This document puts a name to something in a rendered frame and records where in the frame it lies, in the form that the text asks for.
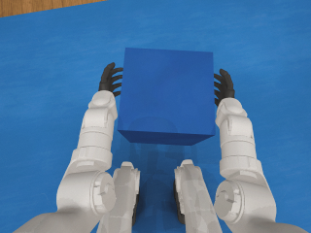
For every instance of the robot right forearm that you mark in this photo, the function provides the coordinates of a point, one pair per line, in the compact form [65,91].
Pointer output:
[237,142]

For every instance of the right robot foot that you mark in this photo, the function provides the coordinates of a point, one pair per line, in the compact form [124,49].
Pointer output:
[181,217]

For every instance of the right robot upper arm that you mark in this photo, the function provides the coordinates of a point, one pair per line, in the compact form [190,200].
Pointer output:
[249,208]

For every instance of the robot left hand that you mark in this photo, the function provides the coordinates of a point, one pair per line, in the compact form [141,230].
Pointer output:
[107,80]

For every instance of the carton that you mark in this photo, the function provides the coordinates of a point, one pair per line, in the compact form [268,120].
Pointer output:
[167,97]

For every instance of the left robot upper arm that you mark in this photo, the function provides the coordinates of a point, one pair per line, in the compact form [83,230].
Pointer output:
[83,198]

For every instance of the robot left forearm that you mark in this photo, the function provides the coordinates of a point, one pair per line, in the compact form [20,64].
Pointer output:
[93,151]

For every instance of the robot foot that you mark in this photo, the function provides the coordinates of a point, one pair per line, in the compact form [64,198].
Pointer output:
[181,217]
[135,208]

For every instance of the robot right hand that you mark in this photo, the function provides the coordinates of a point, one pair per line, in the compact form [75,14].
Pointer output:
[225,87]

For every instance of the left robot foot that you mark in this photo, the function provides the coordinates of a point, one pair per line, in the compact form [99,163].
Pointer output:
[135,208]

